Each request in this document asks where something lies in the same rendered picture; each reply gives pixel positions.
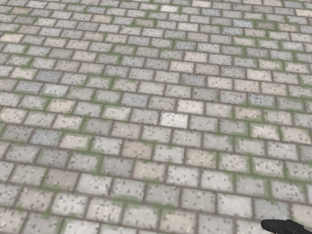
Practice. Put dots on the right robot hand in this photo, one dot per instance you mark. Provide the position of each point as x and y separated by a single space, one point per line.
280 226

